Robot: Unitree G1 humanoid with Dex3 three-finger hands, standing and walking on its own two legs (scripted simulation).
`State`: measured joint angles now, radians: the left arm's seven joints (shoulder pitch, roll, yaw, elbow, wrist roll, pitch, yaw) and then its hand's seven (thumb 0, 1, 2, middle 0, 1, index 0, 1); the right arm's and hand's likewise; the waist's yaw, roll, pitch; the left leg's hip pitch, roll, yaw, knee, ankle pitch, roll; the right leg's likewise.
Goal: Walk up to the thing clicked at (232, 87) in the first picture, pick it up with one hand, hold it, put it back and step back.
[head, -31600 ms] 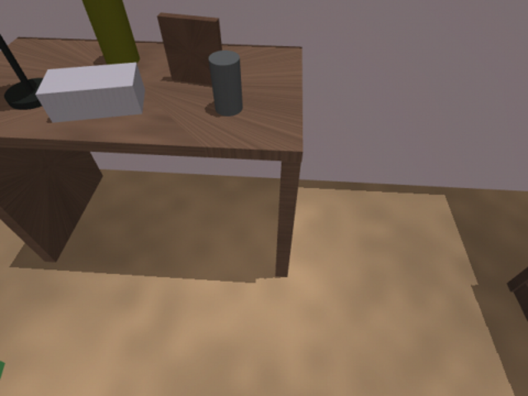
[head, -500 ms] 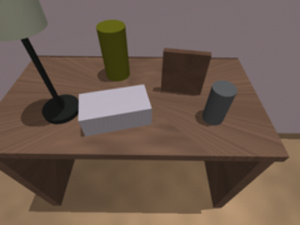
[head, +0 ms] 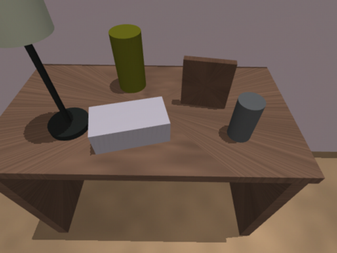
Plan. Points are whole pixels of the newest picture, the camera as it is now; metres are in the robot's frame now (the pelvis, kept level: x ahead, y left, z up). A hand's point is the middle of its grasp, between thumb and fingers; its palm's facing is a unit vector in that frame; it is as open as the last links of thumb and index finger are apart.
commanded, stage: stand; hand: right
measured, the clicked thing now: (244, 118) +0.50 -0.21 +0.01
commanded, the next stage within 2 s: none
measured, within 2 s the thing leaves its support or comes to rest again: neither
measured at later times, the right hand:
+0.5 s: hand out of the picture +0.07 -0.25 -0.16, palm faces -0.03 +0.94 -0.34, open 7.4 cm
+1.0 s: hand out of the picture +0.07 -0.25 -0.16, palm faces -0.03 +0.94 -0.34, open 7.3 cm
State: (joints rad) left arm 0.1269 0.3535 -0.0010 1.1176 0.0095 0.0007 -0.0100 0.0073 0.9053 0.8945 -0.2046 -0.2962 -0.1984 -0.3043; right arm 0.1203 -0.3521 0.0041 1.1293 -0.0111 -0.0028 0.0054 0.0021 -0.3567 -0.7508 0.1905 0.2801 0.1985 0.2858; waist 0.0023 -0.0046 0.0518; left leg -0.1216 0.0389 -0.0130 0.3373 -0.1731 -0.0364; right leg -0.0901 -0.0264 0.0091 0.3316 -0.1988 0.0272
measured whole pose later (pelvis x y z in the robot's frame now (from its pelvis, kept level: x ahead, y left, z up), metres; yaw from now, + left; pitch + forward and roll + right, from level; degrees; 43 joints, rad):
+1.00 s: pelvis +0.00 +0.00 +0.00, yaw +0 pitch -2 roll +0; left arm 0.14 0.36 0.00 1.11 0.01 0.00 -0.01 0.01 0.91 0.89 -0.20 -0.30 -0.20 -0.30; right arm 0.13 -0.35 0.00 1.13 -0.01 0.00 0.01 0.01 -0.91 -0.90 0.20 0.30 0.21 0.30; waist 0.00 0.00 0.06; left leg -0.12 0.04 -0.01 0.34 -0.17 -0.03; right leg -0.09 -0.03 0.01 0.33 -0.20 0.03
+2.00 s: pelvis +0.01 +0.00 +0.00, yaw +0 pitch -2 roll +0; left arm 0.13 0.36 0.00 1.11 0.01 0.00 -0.01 0.01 0.91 0.89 -0.20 -0.30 -0.20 -0.30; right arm 0.12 -0.35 0.00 1.12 -0.01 0.00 0.01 0.01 -0.91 -0.90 0.20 0.30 0.21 0.30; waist 0.00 0.00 0.06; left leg -0.12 0.04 -0.01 0.33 -0.18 -0.04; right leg -0.09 -0.03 0.01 0.33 -0.21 0.03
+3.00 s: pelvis -0.15 +0.03 -0.03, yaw -4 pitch -2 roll -1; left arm 0.16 0.36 0.07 0.87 0.03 0.04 -0.01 0.01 0.91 0.89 -0.20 -0.30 -0.20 -0.30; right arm 0.12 -0.39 -0.05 0.87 0.00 0.06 -0.01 0.01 -0.91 -0.90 0.20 0.30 0.21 0.31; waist -0.01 0.04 0.18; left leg -0.41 0.01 -0.01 0.76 -0.38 0.01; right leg -0.25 0.05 0.03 0.64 -0.35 -0.02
